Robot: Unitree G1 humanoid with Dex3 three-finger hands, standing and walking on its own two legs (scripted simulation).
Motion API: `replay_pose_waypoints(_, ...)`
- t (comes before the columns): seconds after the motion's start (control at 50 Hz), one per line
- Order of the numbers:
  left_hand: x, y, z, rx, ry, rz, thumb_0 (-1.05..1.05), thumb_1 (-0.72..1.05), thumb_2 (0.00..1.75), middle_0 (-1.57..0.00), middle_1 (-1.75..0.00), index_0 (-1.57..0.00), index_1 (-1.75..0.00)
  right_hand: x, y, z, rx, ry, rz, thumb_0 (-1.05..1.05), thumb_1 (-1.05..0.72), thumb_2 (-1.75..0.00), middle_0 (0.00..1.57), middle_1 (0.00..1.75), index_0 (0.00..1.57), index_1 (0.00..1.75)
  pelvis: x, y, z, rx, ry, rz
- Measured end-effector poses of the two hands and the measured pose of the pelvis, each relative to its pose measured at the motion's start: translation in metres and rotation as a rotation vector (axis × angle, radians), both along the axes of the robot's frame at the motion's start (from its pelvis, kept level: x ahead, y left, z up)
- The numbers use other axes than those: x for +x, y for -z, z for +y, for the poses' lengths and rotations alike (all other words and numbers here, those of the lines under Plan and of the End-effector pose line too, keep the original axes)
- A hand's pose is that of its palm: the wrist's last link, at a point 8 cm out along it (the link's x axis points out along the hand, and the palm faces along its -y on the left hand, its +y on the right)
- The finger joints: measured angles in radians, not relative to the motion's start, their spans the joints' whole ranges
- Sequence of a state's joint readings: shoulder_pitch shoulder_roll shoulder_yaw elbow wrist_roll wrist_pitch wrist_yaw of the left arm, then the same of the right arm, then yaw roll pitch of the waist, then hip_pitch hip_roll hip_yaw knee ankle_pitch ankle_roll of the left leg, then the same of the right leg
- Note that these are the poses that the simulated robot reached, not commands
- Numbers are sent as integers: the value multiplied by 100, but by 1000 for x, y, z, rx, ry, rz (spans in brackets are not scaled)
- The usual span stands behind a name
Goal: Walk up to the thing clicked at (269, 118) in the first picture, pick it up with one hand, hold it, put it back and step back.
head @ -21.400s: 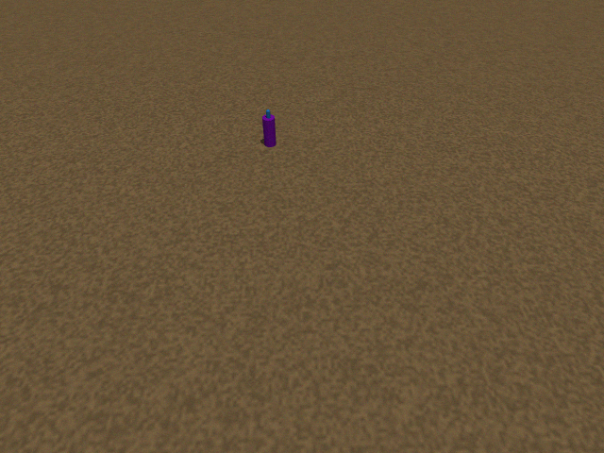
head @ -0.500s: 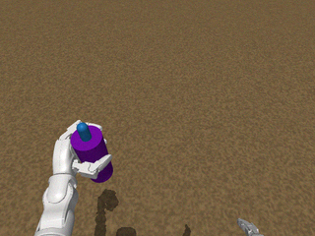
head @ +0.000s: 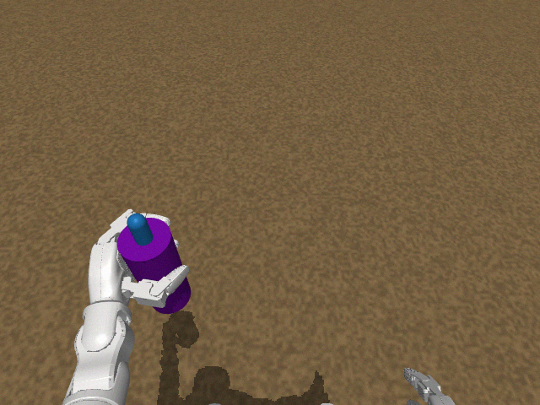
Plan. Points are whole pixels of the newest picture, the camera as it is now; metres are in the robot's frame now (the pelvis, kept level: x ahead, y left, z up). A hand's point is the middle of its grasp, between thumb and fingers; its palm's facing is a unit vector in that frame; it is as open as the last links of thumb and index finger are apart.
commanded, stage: crouch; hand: left
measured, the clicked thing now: (155, 262) +0.33 +0.17 +0.03
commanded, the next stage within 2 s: lower in 1.62 s
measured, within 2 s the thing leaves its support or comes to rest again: neither
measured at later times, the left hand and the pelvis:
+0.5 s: hand (177, 309) +0.35 +0.19 -0.20, palm faces +0.12 -0.99 -0.01, open 9.5 cm; pelvis -0.04 +0.00 -0.19, yaw -1 degrees
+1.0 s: hand (187, 329) +0.37 +0.20 -0.39, palm faces +0.14 -0.99 -0.02, open 9.5 cm; pelvis -0.08 +0.00 -0.35, yaw -3 degrees
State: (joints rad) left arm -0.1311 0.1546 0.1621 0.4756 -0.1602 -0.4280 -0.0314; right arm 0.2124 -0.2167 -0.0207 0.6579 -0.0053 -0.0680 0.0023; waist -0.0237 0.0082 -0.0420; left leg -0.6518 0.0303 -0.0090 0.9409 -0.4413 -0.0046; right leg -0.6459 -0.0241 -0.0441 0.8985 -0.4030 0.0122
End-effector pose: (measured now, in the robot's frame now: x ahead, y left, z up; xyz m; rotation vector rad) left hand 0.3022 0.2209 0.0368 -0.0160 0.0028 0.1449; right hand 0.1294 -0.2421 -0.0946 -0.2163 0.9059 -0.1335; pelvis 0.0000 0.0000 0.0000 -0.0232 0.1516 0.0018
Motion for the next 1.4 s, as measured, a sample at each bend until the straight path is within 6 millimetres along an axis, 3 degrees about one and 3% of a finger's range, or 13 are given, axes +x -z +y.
replay_pose_waypoints(0.1,1,37,5,-3,-6,7,1,-31,110,-78,-102,-75,-102,-7,20,-7,-19,-12,36,1,-88,-90,20,30,20,30,-6,20,-1,-1,0,68)
replay_pose_waypoints(0.18,4,74,9,6,-3,-7,1,-32,111,-78,-102,-75,-102,-14,48,-14,-37,-25,68,1,-89,-90,20,30,20,30,-12,47,-1,-4,1,145)
replay_pose_waypoints(0.34,14,159,14,32,35,-30,1,-32,111,-78,-102,-75,-102,-24,125,-23,-63,-45,131,1,-89,-90,20,30,20,30,-25,121,-1,-11,5,292)
replay_pose_waypoints(0.56,22,270,20,26,22,-11,1,-32,111,-78,-102,-75,-102,-38,233,-15,-45,-90,224,1,-90,-91,20,30,20,30,-46,211,0,-17,12,406)
replay_pose_waypoints(0.7,23,335,24,27,8,1,1,-32,111,-78,-101,-75,-102,-56,290,-14,-52,-117,282,1,-90,-91,20,30,20,30,-59,264,0,-24,16,427)
replay_pose_waypoints(0.82,27,377,28,32,-2,-8,1,-32,111,-78,-101,-76,-101,-77,330,-17,-66,-118,329,1,-91,-91,20,30,20,30,-69,304,0,-28,19,418)
replay_pose_waypoints(0.96,34,414,31,33,3,-5,1,-32,111,-79,-101,-76,-101,-101,362,-24,-86,-104,379,1,-91,-91,20,30,20,30,-77,341,0,-35,25,397)
replay_pose_waypoints(1.12,38,448,34,22,-2,-1,1,-32,111,-79,-101,-76,-101,-118,383,-31,-116,-106,416,1,-91,-91,20,30,20,30,-82,369,1,-47,39,367)
replay_pose_waypoints(1.4,46,492,39,19,14,3,1,-32,111,-79,-101,-76,-101,-112,396,-35,-178,-164,433,1,-91,-91,20,30,20,30,-81,397,4,-79,61,335)
